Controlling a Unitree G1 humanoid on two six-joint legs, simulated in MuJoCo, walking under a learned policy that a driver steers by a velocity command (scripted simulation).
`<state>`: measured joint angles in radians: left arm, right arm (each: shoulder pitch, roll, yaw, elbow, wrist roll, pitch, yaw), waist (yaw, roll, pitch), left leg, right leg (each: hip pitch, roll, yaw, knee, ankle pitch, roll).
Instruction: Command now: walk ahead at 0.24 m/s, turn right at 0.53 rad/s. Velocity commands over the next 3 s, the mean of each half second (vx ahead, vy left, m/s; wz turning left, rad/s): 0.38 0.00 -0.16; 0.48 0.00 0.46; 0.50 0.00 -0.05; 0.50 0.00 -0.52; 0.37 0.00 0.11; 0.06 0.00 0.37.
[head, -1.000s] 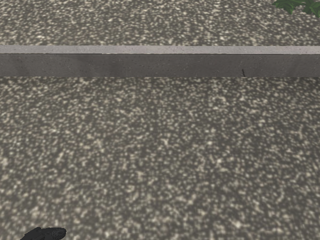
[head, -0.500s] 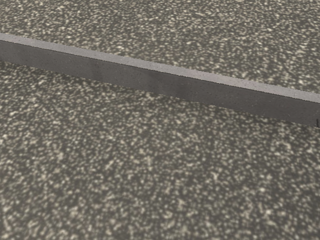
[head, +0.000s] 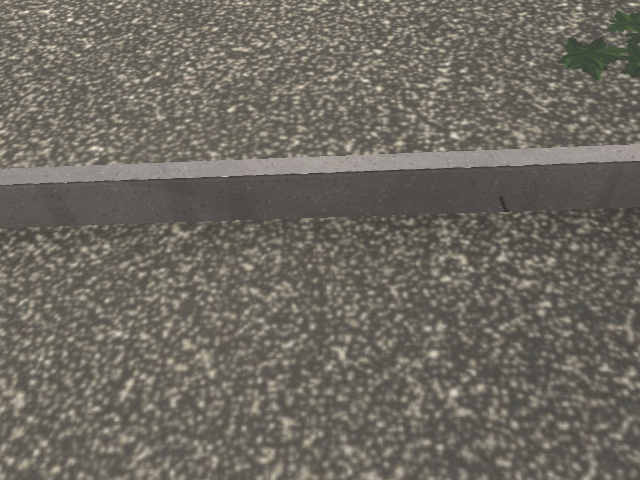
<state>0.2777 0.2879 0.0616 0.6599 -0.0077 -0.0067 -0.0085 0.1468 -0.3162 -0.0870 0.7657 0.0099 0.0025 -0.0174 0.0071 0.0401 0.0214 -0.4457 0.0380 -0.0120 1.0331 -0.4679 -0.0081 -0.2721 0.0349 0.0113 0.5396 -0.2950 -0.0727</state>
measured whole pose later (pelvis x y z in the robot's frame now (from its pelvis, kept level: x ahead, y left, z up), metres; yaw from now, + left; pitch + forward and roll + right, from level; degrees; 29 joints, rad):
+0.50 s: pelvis +0.18 +0.05 +0.00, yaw -3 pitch +2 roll +0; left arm 0.34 0.31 0.05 0.71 -0.02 -0.06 0.01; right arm 0.19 -0.30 -0.06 0.77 0.02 -0.10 0.05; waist 0.01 -0.03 0.00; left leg -0.35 -0.06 0.00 0.51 -0.20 0.07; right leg -0.27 0.03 0.08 1.01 -0.43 -0.02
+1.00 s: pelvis +0.46 +0.03 -0.01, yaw +13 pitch +2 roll -1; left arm 0.11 0.27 0.04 0.64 0.05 -0.09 0.00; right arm 0.37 -0.32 -0.06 0.80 -0.02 -0.02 0.00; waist -0.06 0.02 0.03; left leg -0.28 -0.08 -0.12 1.08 -0.45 0.05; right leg -0.39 0.04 0.02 0.52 -0.16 -0.02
